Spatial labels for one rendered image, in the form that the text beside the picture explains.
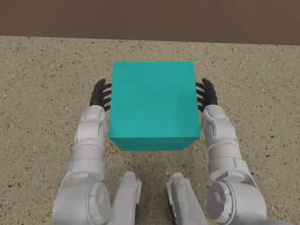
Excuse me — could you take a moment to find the robot left hand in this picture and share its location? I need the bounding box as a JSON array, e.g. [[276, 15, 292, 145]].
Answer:
[[89, 79, 113, 112]]

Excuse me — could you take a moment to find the robot left upper arm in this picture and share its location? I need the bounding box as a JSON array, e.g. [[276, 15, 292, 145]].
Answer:
[[48, 181, 112, 225]]

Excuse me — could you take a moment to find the robot right forearm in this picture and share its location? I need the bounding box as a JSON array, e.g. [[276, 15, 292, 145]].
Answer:
[[200, 104, 267, 214]]

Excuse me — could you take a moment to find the carton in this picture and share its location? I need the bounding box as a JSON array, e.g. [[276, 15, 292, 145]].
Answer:
[[109, 62, 201, 151]]

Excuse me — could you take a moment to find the robot left forearm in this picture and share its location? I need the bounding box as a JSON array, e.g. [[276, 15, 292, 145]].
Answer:
[[52, 105, 108, 219]]

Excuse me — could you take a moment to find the robot right upper arm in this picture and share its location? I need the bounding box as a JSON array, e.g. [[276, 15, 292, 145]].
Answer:
[[206, 179, 292, 225]]

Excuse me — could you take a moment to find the robot right foot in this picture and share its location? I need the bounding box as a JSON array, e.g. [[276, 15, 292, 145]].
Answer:
[[167, 195, 177, 225]]

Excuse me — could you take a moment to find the robot right hand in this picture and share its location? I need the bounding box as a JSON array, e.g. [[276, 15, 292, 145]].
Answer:
[[195, 78, 218, 112]]

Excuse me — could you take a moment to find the left robot thigh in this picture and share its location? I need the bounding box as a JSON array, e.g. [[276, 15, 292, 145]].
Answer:
[[104, 175, 142, 225]]

